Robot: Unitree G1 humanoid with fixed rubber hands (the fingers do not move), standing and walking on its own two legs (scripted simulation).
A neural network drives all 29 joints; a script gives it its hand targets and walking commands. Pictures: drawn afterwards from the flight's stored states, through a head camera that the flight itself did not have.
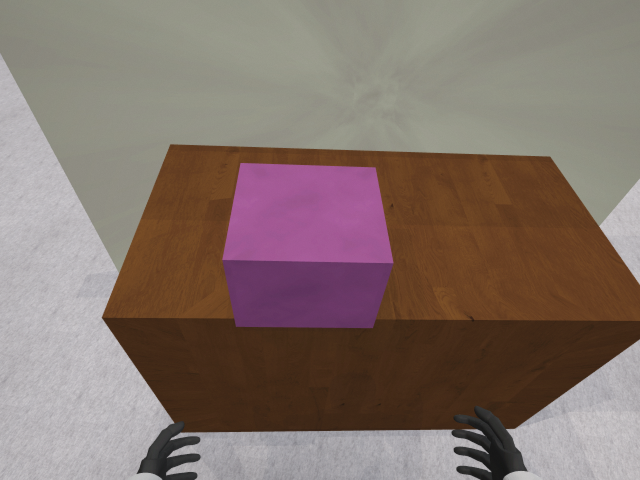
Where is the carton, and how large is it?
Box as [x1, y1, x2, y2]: [222, 163, 392, 327]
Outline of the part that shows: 240,163 222,259 236,326 372,327 392,266 391,252 375,167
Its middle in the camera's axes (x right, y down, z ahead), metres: -0.02 +0.02 +0.67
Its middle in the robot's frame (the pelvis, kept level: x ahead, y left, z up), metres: +0.48 +0.04 -0.03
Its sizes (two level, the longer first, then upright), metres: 0.233 0.212 0.180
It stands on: a pedestal, 0.65 m high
